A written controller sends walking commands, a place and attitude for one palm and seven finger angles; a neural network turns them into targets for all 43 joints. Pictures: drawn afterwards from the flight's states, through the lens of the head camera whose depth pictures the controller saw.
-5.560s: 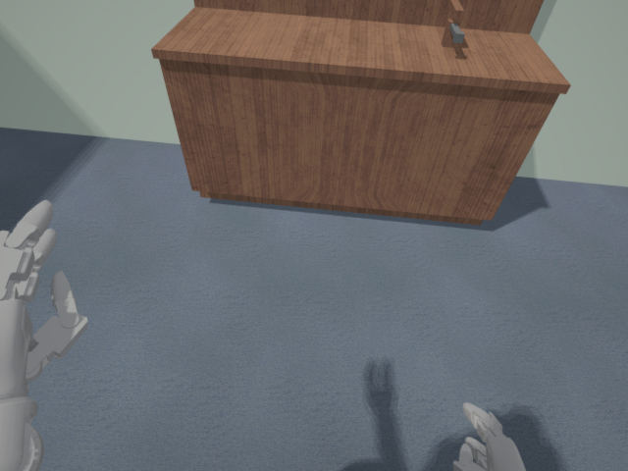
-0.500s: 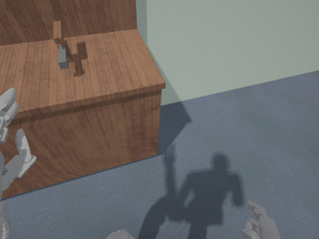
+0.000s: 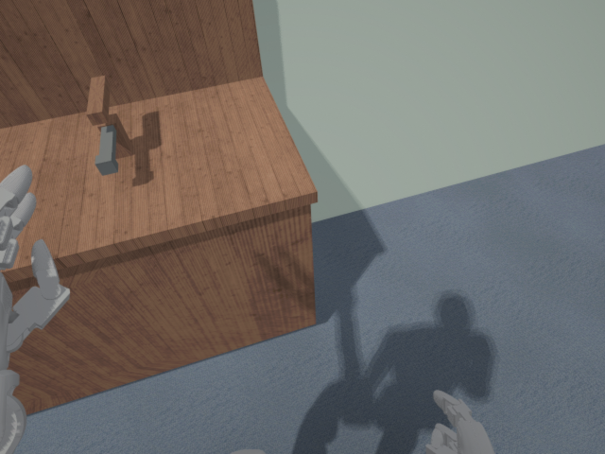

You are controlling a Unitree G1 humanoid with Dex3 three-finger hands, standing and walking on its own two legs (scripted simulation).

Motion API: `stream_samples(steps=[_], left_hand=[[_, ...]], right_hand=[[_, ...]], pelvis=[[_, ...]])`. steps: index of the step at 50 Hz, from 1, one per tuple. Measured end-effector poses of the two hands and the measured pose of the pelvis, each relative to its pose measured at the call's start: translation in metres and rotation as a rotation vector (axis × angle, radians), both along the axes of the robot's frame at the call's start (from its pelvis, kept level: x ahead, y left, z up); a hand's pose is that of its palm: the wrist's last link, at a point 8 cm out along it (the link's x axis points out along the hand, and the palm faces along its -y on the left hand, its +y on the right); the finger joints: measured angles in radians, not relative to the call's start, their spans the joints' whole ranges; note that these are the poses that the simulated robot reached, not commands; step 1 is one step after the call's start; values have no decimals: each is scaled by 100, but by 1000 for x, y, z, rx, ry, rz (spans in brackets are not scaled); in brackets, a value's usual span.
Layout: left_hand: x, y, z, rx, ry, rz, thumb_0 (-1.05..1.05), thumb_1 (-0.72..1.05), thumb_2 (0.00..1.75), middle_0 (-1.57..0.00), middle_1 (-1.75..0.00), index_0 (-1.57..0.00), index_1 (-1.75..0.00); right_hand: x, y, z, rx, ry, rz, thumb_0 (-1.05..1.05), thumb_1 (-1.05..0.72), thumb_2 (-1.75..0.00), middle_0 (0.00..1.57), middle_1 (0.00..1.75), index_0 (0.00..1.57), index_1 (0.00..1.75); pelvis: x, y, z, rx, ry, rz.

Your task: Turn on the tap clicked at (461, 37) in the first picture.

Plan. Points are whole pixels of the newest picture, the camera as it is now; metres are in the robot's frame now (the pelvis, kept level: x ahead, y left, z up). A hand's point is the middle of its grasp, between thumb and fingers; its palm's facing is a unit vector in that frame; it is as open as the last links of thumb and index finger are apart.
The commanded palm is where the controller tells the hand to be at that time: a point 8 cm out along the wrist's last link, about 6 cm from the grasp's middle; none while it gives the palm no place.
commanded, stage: take the last steps up to it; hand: left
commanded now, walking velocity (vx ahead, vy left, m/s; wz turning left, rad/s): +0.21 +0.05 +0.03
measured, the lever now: (106, 164) +0.56 +0.40 +0.04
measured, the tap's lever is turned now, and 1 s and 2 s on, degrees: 0 0 0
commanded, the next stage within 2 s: come to a stop and stand still in 0.28 s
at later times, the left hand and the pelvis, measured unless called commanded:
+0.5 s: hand (82, 218) +0.30 +0.25 +0.20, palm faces +0.43 -0.82 -0.39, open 7.4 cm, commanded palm +0.24 +0.28 +0.19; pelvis +0.08 +0.00 +0.01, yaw +0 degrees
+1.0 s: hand (85, 273) +0.25 +0.23 +0.18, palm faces +0.41 -0.82 -0.40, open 7.4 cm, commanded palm +0.20 +0.27 +0.19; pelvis +0.04 -0.01 +0.01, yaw +1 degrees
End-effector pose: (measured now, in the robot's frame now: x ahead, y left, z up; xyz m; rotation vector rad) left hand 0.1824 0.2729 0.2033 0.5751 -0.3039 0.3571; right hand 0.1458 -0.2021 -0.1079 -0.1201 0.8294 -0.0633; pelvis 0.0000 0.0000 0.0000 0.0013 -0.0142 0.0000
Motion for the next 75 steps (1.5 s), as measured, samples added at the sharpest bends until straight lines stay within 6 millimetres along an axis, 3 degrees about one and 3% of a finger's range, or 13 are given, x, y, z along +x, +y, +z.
stream_samples(steps=[7,12,16,22,28,33,40,46,50,55,62,69,75], left_hand=[[29,-8,-2,-34,37,-16,1,89,90,-22,-30,-21,-30],[43,-4,2,-35,4,-47,1,89,90,-22,-30,-21,-30],[54,9,4,-33,-75,-57,1,89,90,-22,-30,-21,-30],[75,22,6,-63,-86,-8,1,89,90,-22,-30,-21,-30],[77,-2,4,-62,-21,-9,1,89,90,-21,-30,-20,-30],[75,-25,-2,-54,28,11,1,89,90,-21,-30,-21,-30],[72,-29,-6,-68,74,22,1,89,90,-22,-30,-21,-30],[47,-17,-11,-73,53,11,1,89,90,-22,-30,-21,-30],[24,-5,-11,-93,4,5,1,89,90,-22,-30,-21,-30],[5,9,2,-84,-65,44,1,89,90,-22,-30,-21,-30],[7,-5,-5,-129,-57,57,1,90,90,-21,-30,-20,-30],[2,-35,-22,-158,67,-36,1,89,90,-21,-30,-20,-30],[-11,-26,-12,-107,61,-25,1,89,90,-22,-30,-21,-30]], right_hand=[[27,-46,25,-105,10,-48,1,-90,-90,20,30,20,30],[49,-60,45,-186,-28,-63,1,-90,-90,20,30,20,30],[69,-53,48,-213,-75,-90,1,-90,-90,20,30,20,30],[91,-17,49,-113,-108,-56,1,-90,-90,20,30,20,30],[100,4,39,-4,-113,17,1,-90,-90,20,30,20,30],[103,-10,23,19,-91,40,1,-90,-90,20,30,21,30],[91,-51,29,-68,-50,-14,1,-90,-90,20,30,21,30],[74,-71,45,-173,-55,-37,1,-90,-90,20,30,20,30],[57,-66,53,-210,-58,-43,1,-90,-90,20,30,20,30],[42,-42,55,-161,-83,-18,1,-90,-90,20,30,20,30],[30,-18,39,-37,-101,24,1,-90,-90,20,30,20,30],[4,-38,32,-42,-65,-18,1,-90,-90,20,30,21,30],[-20,-64,36,-126,-4,-63,1,-90,-90,20,30,20,30]], pelvis=[[25,-6,14,25,19,-1],[45,-1,15,20,16,-2],[63,10,5,14,-6,-11],[77,8,11,-6,-7,4],[86,-8,12,3,-11,0],[88,-24,8,-8,-20,6],[74,-29,14,25,3,7],[56,-22,11,7,11,23],[44,-13,10,10,-13,17],[38,-10,16,-10,-16,27],[19,-21,13,-15,-19,3],[2,-28,12,-21,-15,-9],[-2,-30,15,-12,-11,-15]])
